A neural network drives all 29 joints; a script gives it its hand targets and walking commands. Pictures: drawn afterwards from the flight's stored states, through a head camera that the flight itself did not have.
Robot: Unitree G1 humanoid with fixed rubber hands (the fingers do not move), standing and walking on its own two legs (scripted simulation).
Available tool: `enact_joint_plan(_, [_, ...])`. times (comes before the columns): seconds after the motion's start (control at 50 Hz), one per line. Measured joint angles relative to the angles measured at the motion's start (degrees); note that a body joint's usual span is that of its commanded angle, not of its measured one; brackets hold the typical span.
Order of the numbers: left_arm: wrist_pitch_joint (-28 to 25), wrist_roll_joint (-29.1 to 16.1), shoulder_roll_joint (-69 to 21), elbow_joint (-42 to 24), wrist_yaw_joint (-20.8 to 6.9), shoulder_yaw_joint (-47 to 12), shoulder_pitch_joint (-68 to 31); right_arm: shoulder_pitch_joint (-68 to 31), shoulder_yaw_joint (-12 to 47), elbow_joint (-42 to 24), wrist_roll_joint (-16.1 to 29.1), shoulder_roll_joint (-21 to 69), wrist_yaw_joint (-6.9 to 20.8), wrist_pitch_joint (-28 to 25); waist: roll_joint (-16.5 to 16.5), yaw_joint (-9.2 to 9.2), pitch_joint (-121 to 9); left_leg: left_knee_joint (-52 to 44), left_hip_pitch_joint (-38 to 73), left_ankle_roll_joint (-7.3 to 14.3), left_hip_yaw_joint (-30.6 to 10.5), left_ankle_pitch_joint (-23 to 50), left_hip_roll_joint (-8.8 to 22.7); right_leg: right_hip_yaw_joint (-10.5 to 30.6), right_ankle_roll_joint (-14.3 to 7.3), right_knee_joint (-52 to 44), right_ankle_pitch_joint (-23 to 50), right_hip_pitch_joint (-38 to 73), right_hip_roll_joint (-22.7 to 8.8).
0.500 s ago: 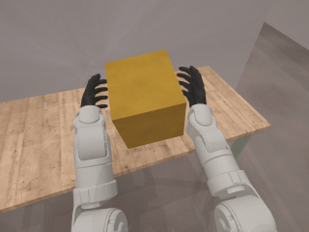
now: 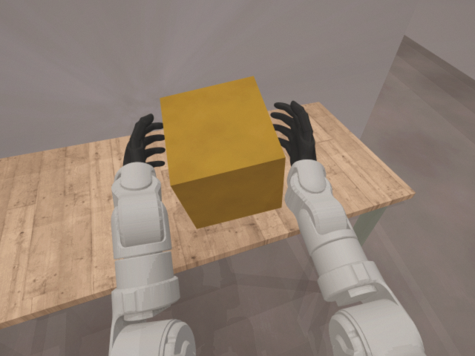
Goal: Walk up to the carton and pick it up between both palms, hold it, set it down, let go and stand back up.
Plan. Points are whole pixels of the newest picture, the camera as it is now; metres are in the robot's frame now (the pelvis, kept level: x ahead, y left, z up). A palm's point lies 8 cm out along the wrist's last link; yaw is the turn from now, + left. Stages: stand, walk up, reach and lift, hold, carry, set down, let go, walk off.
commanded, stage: hold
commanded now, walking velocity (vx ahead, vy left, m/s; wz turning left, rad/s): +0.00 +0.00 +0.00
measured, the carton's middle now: (224, 155) +0.41 +0.00 +0.14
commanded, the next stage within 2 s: set down in 0.02 s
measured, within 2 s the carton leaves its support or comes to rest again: neither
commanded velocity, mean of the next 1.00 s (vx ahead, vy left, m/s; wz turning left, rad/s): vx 0.00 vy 0.00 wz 0.00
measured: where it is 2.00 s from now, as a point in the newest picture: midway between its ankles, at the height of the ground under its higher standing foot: outside the picture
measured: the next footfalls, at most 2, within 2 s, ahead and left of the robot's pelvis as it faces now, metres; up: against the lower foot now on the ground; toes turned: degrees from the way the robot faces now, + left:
none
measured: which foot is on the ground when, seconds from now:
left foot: down 0.00-1.00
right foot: down 0.00-1.00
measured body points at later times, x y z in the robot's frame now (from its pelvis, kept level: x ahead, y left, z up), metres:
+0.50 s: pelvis +0.02 +0.00 +0.00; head +0.01 +0.03 +0.45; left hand +0.39 +0.14 +0.12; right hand +0.39 -0.11 +0.18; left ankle +0.05 +0.13 -0.75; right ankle +0.04 -0.10 -0.75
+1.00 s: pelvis +0.03 +0.01 +0.00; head +0.03 +0.04 +0.45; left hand +0.39 +0.15 +0.09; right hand +0.41 -0.09 +0.13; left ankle +0.05 +0.13 -0.75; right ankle +0.04 -0.10 -0.75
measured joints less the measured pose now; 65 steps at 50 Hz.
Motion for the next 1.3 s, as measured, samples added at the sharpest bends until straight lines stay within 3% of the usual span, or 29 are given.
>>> enact_joint_plan(0.2, [-2.5,-1.5,0.3,3.0,1.4,-2.6,0.8,0.7,-1.4,0.4,-0.8,-1.6,2.0,-1.5,1.2,1.31,-1.0,0.4,-1.7,0.1,-0.2,-0.1,-0.3,-0.2,0.1,1.2,-0.7,-2.0,-0.4])
enact_joint_plan(0.34, [-8.6,-1.8,-0.4,5.1,0.9,-1.4,2.1,2.0,-1.5,0.2,-2.7,-0.7,1.5,-7.2,1.0,1.58,-2.2,0.3,-2.0,0.0,-0.6,-0.6,-0.3,-0.5,0.0,1.2,-1.2,-2.2,-0.3])
enact_joint_plan(0.44, [-11.7,-1.7,-0.6,8.1,-0.2,-0.1,3.9,2.4,-2.2,1.3,-5.0,0.3,3.1,-11.7,0.4,2.10,-2.3,-0.5,-1.5,0.0,-0.5,-0.6,-0.4,-0.5,0.0,0.8,-1.5,-1.9,-0.4])
enact_joint_plan(0.56, [-15.8,-3.1,-0.6,9.9,1.5,-0.5,7.3,3.7,-2.7,4.8,-6.2,1.2,4.1,-16.8,0.3,2.62,-2.1,-0.4,-2.5,-0.1,-0.5,-1.1,-0.4,-0.6,0.2,0.1,-1.6,-2.4,-0.3])
enact_joint_plan(0.68, [-19.2,-4.1,-1.0,12.0,4.0,-1.5,9.1,6.3,-1.7,6.3,-5.3,0.9,2.5,-20.2,1.2,2.98,-2.2,0.6,-3.5,0.1,-0.7,-2.1,-0.4,-0.7,0.6,-0.6,-1.7,-2.6,-0.3])
enact_joint_plan(0.88, [-19.9,-3.4,-1.5,12.1,3.4,-0.7,8.3,5.3,-1.5,9.0,-4.4,0.2,1.6,-21.2,0.8,3.83,-2.6,0.7,-3.4,0.4,-0.5,-2.5,-0.6,-0.4,0.9,-1.5,-1.4,-2.2,-0.3])
enact_joint_plan(1.3, [-25.8,-3.3,-2.9,21.7,4.4,3.7,4.8,1.8,-9.2,17.9,-9.6,1.4,3.3,-22.3,1.6,6.13,-3.9,-0.3,-6.4,0.4,0.5,-1.6,-0.3,0.6,0.7,-1.7,-0.5,-5.9,-0.1])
